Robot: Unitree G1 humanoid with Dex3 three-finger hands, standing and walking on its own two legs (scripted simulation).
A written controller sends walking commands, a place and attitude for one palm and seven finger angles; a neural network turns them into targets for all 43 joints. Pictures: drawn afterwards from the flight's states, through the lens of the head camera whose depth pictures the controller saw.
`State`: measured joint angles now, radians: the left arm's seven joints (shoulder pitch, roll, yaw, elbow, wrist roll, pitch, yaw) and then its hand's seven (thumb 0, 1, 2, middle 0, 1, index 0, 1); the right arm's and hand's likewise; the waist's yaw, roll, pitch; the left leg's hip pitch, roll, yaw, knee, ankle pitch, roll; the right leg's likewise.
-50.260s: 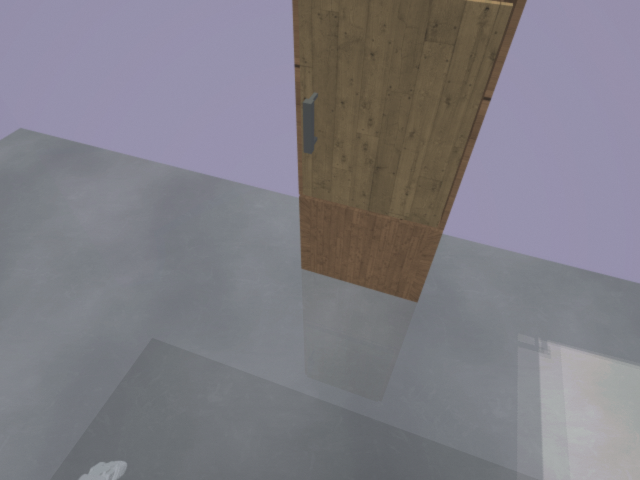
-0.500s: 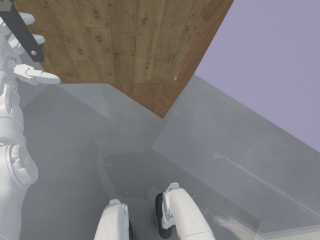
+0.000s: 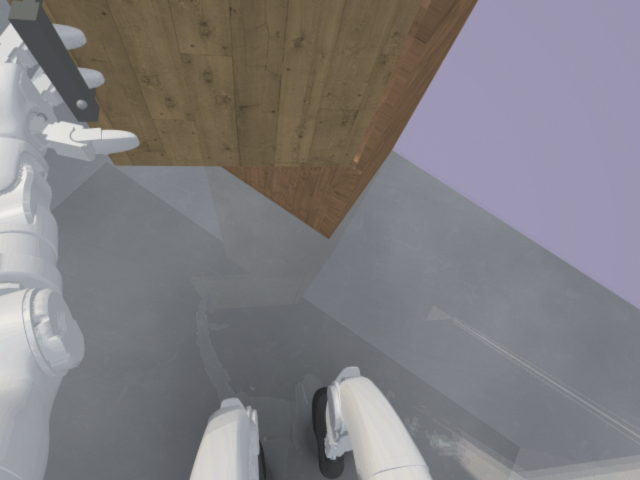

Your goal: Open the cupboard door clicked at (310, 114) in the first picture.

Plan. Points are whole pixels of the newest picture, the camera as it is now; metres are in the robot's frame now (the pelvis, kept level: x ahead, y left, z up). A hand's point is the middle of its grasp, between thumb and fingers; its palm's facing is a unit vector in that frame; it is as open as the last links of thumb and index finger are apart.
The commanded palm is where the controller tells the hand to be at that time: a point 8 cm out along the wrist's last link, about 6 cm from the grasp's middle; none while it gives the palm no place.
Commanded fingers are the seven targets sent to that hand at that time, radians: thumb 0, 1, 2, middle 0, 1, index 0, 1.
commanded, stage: close the thumb around the handle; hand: left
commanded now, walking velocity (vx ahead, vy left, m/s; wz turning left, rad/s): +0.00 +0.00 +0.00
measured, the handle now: (64, 55) +0.59 +0.24 +0.05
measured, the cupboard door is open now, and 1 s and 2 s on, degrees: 38 47 77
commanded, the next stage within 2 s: pull the door open along its arc in 0.48 s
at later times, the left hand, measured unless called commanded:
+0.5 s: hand (83, 103) +0.53 +0.22 +0.05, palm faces +0.04 -1.00 -0.01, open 5.8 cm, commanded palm +0.51 +0.25 +0.04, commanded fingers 0.00 0.90 0.90 -0.40 -1.35 -0.40 -1.35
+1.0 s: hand (88, 151) +0.47 +0.21 +0.05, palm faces +0.00 -1.00 -0.02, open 6.0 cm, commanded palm +0.41 +0.25 +0.04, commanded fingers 0.00 0.90 0.90 -0.40 -1.35 -0.40 -1.35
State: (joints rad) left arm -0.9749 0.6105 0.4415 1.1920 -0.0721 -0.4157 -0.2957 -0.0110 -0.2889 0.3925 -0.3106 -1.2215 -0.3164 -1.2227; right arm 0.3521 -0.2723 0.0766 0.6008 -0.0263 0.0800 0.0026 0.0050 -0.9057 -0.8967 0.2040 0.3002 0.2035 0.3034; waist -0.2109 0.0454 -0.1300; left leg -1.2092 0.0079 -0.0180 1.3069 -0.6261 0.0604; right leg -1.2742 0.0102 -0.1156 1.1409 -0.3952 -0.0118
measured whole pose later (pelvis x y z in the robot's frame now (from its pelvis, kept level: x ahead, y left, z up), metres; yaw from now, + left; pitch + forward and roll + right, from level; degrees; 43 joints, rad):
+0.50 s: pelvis +0.00 +0.00 +0.00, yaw +0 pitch +30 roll -5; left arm -0.95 0.61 0.46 1.18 -0.09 -0.43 -0.30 0.01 0.72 0.81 -0.33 -1.32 -0.36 -1.34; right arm 0.36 -0.28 0.07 0.60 -0.02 0.08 0.00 0.01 -0.91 -0.90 0.20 0.30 0.20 0.30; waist -0.21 0.04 -0.13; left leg -1.19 0.01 -0.01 1.29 -0.63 0.06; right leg -1.26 0.02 -0.10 1.14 -0.40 -0.01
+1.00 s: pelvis +0.02 +0.00 +0.02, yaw -1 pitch +27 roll -4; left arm -0.60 0.45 0.40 0.87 -0.19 -0.43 -0.30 0.01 0.71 0.75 -0.31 -1.32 -0.33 -1.34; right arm 0.36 -0.26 0.04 0.56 0.01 0.09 0.02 0.01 -0.91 -0.90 0.20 0.30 0.20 0.30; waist -0.14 0.04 -0.16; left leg -1.06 0.01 0.03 1.20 -0.62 0.06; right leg -1.16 0.02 -0.07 1.08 -0.39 -0.01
